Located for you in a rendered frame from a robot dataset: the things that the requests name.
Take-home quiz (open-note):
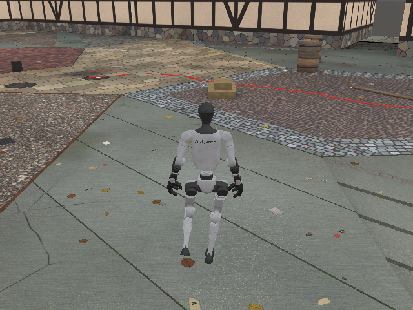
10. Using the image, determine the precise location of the robot left hand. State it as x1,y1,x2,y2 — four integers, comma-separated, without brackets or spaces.
167,181,182,196

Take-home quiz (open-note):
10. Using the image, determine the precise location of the humanoid robot torso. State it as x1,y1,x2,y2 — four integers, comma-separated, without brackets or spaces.
191,127,221,194

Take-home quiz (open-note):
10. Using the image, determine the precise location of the right robot forearm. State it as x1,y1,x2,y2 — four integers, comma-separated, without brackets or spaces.
230,157,242,185

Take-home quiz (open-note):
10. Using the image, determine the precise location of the left robot upper arm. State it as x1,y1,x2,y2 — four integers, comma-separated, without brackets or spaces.
175,130,193,166

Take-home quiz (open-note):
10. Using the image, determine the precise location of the right robot upper arm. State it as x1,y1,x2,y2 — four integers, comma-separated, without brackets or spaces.
220,130,236,167

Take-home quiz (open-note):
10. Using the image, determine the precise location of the left robot forearm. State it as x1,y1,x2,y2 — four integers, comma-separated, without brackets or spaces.
168,156,181,183

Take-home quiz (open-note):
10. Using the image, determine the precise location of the robot right hand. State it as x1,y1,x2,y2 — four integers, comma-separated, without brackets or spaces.
228,183,243,198

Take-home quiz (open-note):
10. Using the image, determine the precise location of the left robot foot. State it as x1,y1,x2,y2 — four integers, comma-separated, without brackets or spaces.
180,247,190,256

